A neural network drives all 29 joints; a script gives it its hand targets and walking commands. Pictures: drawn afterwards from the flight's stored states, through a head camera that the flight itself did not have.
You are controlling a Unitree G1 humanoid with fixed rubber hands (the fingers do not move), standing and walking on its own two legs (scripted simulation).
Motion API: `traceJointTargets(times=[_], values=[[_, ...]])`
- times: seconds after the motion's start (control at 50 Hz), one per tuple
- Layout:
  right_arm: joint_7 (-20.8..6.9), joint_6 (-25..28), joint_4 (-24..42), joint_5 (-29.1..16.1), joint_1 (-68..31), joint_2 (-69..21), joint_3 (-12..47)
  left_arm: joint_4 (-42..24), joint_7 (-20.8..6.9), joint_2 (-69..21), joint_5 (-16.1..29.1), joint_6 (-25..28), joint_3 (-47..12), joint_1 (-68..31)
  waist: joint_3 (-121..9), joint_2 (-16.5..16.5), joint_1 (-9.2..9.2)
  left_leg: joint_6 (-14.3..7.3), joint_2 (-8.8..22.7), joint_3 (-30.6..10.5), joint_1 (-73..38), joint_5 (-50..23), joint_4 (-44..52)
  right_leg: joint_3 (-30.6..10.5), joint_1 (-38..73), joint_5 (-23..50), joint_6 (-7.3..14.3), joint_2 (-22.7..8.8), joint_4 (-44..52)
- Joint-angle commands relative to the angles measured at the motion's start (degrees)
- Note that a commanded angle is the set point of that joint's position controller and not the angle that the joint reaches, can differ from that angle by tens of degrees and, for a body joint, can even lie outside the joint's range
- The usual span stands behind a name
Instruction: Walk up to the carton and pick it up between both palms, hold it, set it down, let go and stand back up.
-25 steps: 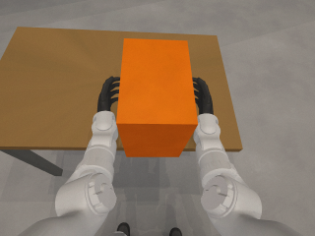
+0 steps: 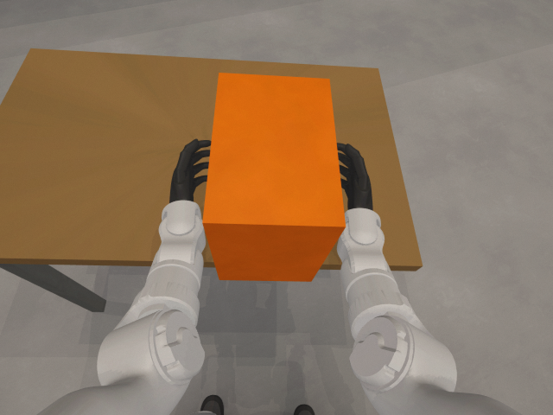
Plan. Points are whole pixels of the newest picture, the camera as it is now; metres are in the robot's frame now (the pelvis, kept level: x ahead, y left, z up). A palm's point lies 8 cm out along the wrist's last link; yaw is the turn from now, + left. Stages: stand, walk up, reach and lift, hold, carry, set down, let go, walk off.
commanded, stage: reach and lift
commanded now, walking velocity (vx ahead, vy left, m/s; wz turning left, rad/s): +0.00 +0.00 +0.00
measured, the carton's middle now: (269, 187) +0.45 +0.04 -0.02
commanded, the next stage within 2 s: none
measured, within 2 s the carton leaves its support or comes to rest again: leaves its support in 1.64 s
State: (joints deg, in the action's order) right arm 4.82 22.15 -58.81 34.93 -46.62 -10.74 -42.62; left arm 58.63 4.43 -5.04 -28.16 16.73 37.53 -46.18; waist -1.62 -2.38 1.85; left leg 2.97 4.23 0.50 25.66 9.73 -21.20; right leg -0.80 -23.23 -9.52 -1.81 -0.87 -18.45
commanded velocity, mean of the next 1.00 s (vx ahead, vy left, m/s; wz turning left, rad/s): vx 0.00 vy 0.00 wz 0.00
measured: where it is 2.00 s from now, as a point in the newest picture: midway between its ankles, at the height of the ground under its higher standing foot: outside the picture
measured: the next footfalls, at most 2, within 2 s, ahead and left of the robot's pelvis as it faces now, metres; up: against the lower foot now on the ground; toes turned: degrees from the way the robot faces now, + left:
none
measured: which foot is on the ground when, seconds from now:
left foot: down 0.00-1.00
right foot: down 0.00-1.00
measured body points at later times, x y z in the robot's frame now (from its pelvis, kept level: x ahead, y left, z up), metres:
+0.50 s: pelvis +0.00 +0.00 +0.00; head +0.10 +0.02 +0.44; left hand +0.42 +0.17 +0.01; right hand +0.43 -0.10 +0.03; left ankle -0.01 +0.15 -0.74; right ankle -0.02 -0.14 -0.74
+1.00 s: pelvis -0.02 +0.00 +0.00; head +0.09 +0.02 +0.43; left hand +0.41 +0.17 +0.01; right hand +0.42 -0.10 +0.03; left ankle -0.01 +0.15 -0.74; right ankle -0.02 -0.14 -0.74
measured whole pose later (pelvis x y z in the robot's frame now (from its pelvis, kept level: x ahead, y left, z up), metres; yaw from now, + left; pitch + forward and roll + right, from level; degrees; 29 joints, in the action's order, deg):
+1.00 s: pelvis -0.02 +0.00 +0.00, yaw +0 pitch +19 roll -1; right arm 6.9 28.1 -66.1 32.7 -49.0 -7.3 -40.9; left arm 62.7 6.6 -3.7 -24.2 21.0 35.1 -47.7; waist -5.4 -2.8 2.4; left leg 3.1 4.9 0.3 31.8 7.0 -20.1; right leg -0.4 -29.0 -6.4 -1.4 -0.2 -16.7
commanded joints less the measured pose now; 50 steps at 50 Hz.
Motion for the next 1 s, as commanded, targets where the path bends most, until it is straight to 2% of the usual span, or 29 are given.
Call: traceJointTargets(times=[0.0, 0.04, 0.06, 0.12, 0.14, 0.16, 0.18, 0.24, 0.32, 0.34, 0.38, 0.4, 0.42, 0.44, 0.48, 0.52, 0.54, 0.56, 0.6, 0.62, 0.68, 0.7, 0.72, 0.76, 0.78, 0.84, 0.9, 0.96, 0.98], values=[[-7.6, 2.0, -4.3, 4.7, -24.0, -24.3, 13.8, 1.1, -5.2, -25.8, -3.1, 1.8, -12.8, -24.7, -38.6, 3.4, 1.17, 0.3, -2.7, 8.6, -17.1, -32.7, -3.5, 6.7, 14.3, 24.2, 0.6, 3.2, -2.8], [-7.9, 1.8, -3.4, 3.7, -24.5, -24.3, 14.3, 1.4, -4.8, -25.5, -3.6, 1.3, -12.5, -24.4, -38.3, 3.9, 2.29, 0.4, -3.1, 8.8, -16.6, -33.0, -3.7, 6.7, 13.7, 23.3, 0.7, 3.4, -2.7], [-7.9, 1.8, -3.5, 4.0, -24.3, -23.9, 14.3, 2.1, -4.9, -24.9, -3.5, 1.0, -12.3, -24.5, -37.6, 3.8, 1.03, 0.1, -2.9, 8.5, -16.5, -31.8, -3.4, 6.9, 14.1, 23.3, 0.7, 3.3, -2.0], [-7.9, 1.5, -4.7, 4.6, -23.7, -24.8, 13.6, 0.5, -4.9, -25.1, -2.8, 1.5, -13.1, -26.3, -38.7, 2.4, 0.67, 0.0, -2.7, 8.5, -17.3, -32.5, -3.3, 7.0, 13.7, 23.8, 0.3, 3.6, -2.7], [-7.7, 1.6, -4.7, 4.5, -23.9, -24.8, 14.0, 1.5, -5.1, -25.0, -2.9, 1.4, -12.2, -25.3, -37.4, 2.4, 1.56, -0.5, -2.9, 8.6, -16.0, -31.9, -3.1, 6.9, 15.0, 25.2, 0.0, 3.5, -2.5], [-7.8, 1.5, -4.3, 3.9, -23.6, -24.3, 13.9, 0.3, -5.1, -25.3, -2.7, 1.1, -13.4, -24.6, -37.2, 2.9, 0.46, -0.2, -2.9, 8.7, -17.3, -32.2, -2.9, 6.8, 15.3, 24.7, 0.2, 3.5, -2.4], [-7.9, 1.9, -3.8, 4.2, -24.7, -23.7, 14.0, 1.6, -5.1, -26.1, -3.0, 0.9, -12.7, -24.5, -37.3, 3.7, 1.69, 0.1, -3.0, 8.5, -16.1, -31.3, -2.7, 6.6, 14.8, 23.6, 0.1, 3.3, -2.1], [-7.5, 2.2, -4.1, 4.6, -25.4, -24.9, 13.7, 1.9, -5.2, -25.2, -2.6, 1.6, -12.6, -26.1, -37.9, 1.9, 0.74, -0.7, -2.9, 8.9, -13.4, -28.8, -2.2, 6.5, 17.5, 27.3, 0.0, 2.9, -2.7], [-7.7, 3.1, -4.7, 3.8, -23.7, -26.0, 15.3, 2.5, -5.4, -26.1, -3.0, 2.3, -12.5, -24.6, -39.6, 2.8, 1.07, -0.5, -3.5, 9.0, -11.6, -30.5, -2.1, 6.1, 19.0, 31.5, -0.4, 2.8, -3.8], [-7.3, 3.2, -4.9, 4.2, -24.0, -25.8, 14.7, 3.1, -5.4, -25.5, -3.1, 2.3, -11.9, -25.0, -37.9, 2.7, 0.15, -0.7, -3.4, 8.7, -10.9, -28.6, -1.8, 6.4, 19.7, 30.1, -0.3, 2.6, -3.4], [-7.3, 3.2, -4.7, 3.8, -24.7, -25.4, 15.4, 3.5, -5.3, -25.1, -3.3, 2.6, -11.8, -25.2, -38.8, 2.4, 1.51, -0.9, -3.3, 8.7, -9.5, -26.9, -1.1, 6.2, 19.9, 30.4, -0.6, 2.7, -3.8], [-7.4, 3.2, -5.1, 3.4, -24.1, -25.8, 15.7, 4.3, -5.4, -24.5, -3.4, 2.5, -11.8, -25.0, -37.5, 2.2, 1.58, -1.3, -3.3, 9.1, -8.7, -27.1, -1.5, 6.0, 21.1, 31.6, -0.2, 2.4, -4.1], [-7.2, 3.0, -5.3, 3.9, -24.1, -25.2, 15.2, 4.2, -5.5, -24.8, -2.3, 2.6, -12.2, -25.7, -36.4, 0.9, 0.41, -1.3, -3.2, 8.7, -6.9, -24.9, -0.7, 6.3, 21.9, 30.5, -0.6, 2.1, -4.1], [-7.1, 2.6, -6.2, 3.9, -23.6, -25.4, 15.0, 4.6, -5.6, -23.9, -3.5, 2.4, -11.0, -25.8, -35.6, 1.6, 0.67, -1.2, -3.4, 8.8, -6.8, -23.8, -0.2, 6.2, 22.4, 29.3, -0.6, 2.0, -3.6], [-7.2, 3.0, -5.7, 4.0, -24.2, -25.6, 15.0, 3.9, -5.3, -24.7, -3.1, 2.8, -11.2, -26.1, -38.0, 1.5, 0.7, -1.2, -3.5, 8.6, -8.0, -25.4, -0.3, 6.3, 21.0, 29.9, -0.5, 2.5, -3.9], [-7.4, 3.3, -5.1, 3.9, -24.7, -24.7, 15.3, 4.0, -5.0, -24.6, -3.4, 2.7, -10.8, -25.0, -38.2, 1.9, 1.96, -1.1, -3.3, 8.3, -9.1, -26.1, -0.2, 6.1, 20.5, 29.2, -0.4, 2.6, -3.2], [-7.0, 3.0, -5.8, 4.0, -24.5, -24.7, 14.6, 4.5, -5.3, -24.9, -3.1, 2.3, -11.5, -25.4, -37.1, 1.7, 0.35, -1.5, -3.4, 9.1, -8.3, -25.3, -0.3, 6.4, 20.9, 30.3, -0.2, 2.3, -3.3], [-7.0, 3.2, -6.4, 4.0, -23.9, -25.1, 14.7, 4.0, -5.1, -25.5, -3.6, 2.4, -11.7, -25.0, -38.0, 3.5, 1.1, -0.9, -3.2, 8.9, -8.8, -26.3, -0.5, 6.3, 19.8, 29.6, -0.1, 2.4, -3.7], [-6.9, 3.4, -6.0, 3.8, -24.9, -24.6, 15.0, 4.3, -5.2, -24.9, -3.3, 2.3, -11.5, -25.7, -36.8, 2.7, 0.63, -1.1, -3.1, 8.7, -9.0, -27.4, -1.2, 6.6, 18.4, 29.3, -0.1, 2.5, -2.9], [-7.0, 3.4, -6.4, 3.9, -26.0, -24.4, 14.9, 5.0, -5.1, -24.9, -3.3, 2.5, -10.5, -26.2, -37.2, 2.0, 1.3, -1.2, -3.1, 8.5, -7.9, -25.8, -0.6, 6.2, 17.9, 28.8, -0.5, 2.3, -3.4], [-6.8, 4.5, -6.0, 3.2, -25.7, -24.9, 16.1, 3.5, -4.6, -25.4, -2.4, 3.0, -13.0, -26.5, -40.0, 3.0, 1.04, -0.7, -3.0, 8.6, -8.8, -27.7, -1.0, 6.4, 19.1, 30.4, 0.0, 3.1, -3.7], [-6.6, 4.4, -6.8, 3.5, -26.2, -24.4, 15.2, 3.3, -4.6, -25.9, -2.3, 3.3, -13.0, -27.6, -39.6, 2.8, 0.12, -0.8, -3.0, 8.6, -8.9, -27.3, -1.3, 6.5, 18.0, 29.3, 0.2, 2.9, -3.3], [-6.7, 5.4, -6.2, 3.3, -26.7, -25.3, 16.3, 3.6, -4.5, -26.3, -2.6, 3.7, -13.3, -27.6, -41.5, 3.7, 1.32, -0.6, -3.1, 8.6, -10.1, -29.2, -1.4, 6.4, 17.5, 31.4, 0.0, 3.3, -3.9], [-6.9, 6.3, -6.3, 3.2, -28.0, -24.7, 17.2, 3.9, -4.2, -27.0, -1.5, 4.6, -14.0, -28.8, -42.4, 3.0, 1.5, -0.5, -2.9, 8.4, -8.6, -29.5, -1.9, 6.7, 17.9, 31.4, 0.1, 3.4, -4.1], [-6.6, 7.2, -7.1, 3.1, -28.1, -24.8, 17.2, 3.4, -4.1, -28.3, -0.7, 5.2, -15.9, -29.1, -44.7, 3.6, 0.42, -0.3, -2.8, 8.4, -9.9, -30.3, -2.5, 6.9, 16.8, 32.0, 0.3, 3.6, -4.2], [-6.2, 8.5, -7.2, 3.8, -29.8, -25.4, 18.0, 4.6, -4.2, -27.5, -0.7, 6.5, -15.2, -30.8, -43.7, 1.6, 1.29, -1.0, -2.9, 8.3, -7.2, -26.4, -1.4, 6.7, 17.6, 31.9, 0.1, 3.6, -3.9], [-6.2, 9.6, -9.4, 3.8, -30.2, -25.2, 17.6, 4.3, -3.7, -28.5, -0.3, 6.8, -16.9, -31.7, -46.2, 3.4, 1.42, -1.0, -2.8, 9.0, -7.3, -24.3, -0.8, 6.7, 17.0, 30.2, 0.9, 3.4, -3.6], [-6.0, 10.3, -9.8, 3.6, -32.1, -23.9, 17.4, 4.3, -3.4, -28.0, 0.3, 7.1, -17.3, -33.3, -44.9, 2.8, 1.19, -1.2, -3.1, 8.9, -7.8, -22.9, -0.6, 7.3, 15.8, 28.5, 0.7, 3.8, -2.6], [-6.0, 9.9, -11.5, 4.0, -31.2, -24.8, 17.5, 5.8, -3.7, -27.7, 0.0, 7.3, -16.9, -33.1, -45.1, 2.3, 2.06, -1.6, -3.2, 9.6, -5.5, -20.8, 0.0, 6.7, 16.4, 29.2, 0.7, 3.2, -3.3]])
